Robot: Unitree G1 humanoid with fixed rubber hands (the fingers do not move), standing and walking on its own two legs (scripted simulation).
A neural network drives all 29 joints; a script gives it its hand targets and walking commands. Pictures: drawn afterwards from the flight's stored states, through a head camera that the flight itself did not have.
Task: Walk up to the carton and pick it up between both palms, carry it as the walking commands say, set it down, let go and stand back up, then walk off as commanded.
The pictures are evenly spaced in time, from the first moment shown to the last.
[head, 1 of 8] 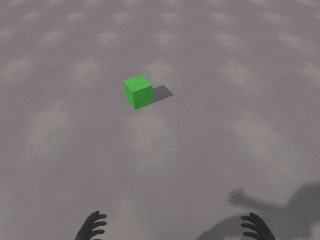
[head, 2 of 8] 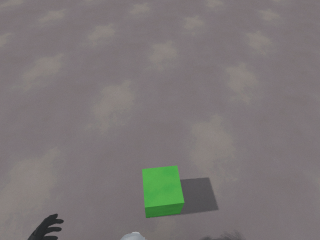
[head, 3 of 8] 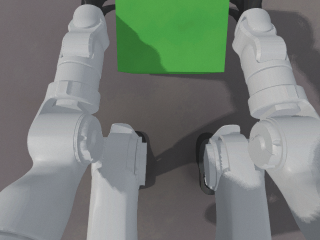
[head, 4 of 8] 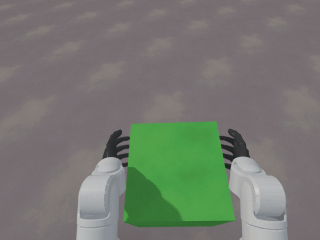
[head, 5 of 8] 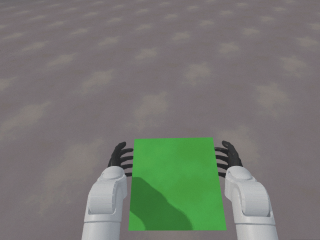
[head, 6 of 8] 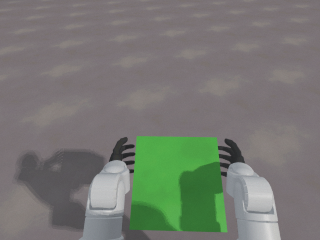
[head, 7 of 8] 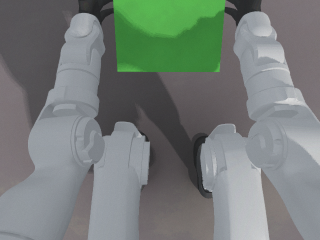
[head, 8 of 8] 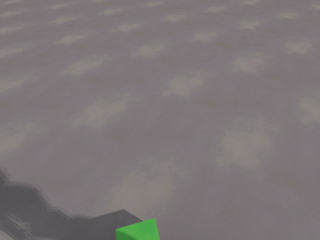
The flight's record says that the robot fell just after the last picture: no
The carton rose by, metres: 0.68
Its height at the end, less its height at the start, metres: +0.00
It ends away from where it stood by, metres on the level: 2.08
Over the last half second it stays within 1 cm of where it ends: yes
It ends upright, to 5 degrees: yes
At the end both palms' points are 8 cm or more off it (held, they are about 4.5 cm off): yes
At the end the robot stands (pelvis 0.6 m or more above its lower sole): yes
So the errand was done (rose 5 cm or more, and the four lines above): yes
